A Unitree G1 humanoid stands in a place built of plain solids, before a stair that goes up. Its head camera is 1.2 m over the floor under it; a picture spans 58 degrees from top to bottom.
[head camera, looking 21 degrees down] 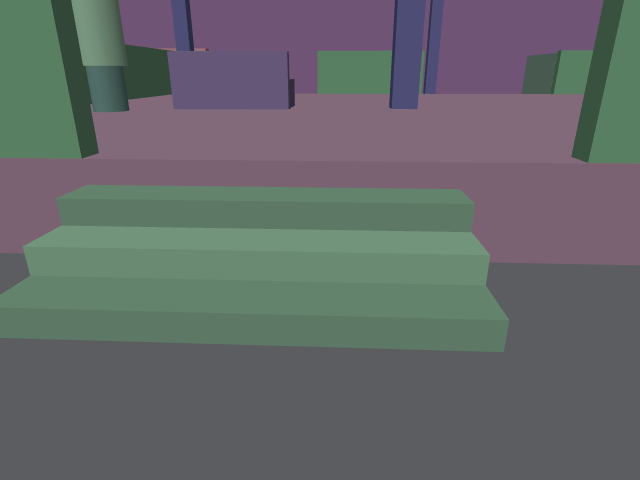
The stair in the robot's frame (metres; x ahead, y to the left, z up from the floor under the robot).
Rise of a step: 0.17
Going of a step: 0.34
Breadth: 2.46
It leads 3 degrees to the right of straight ahead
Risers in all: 4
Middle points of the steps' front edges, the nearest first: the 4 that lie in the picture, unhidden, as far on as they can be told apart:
1.74 0.38 0.17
2.08 0.36 0.34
2.43 0.34 0.51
2.77 0.33 0.68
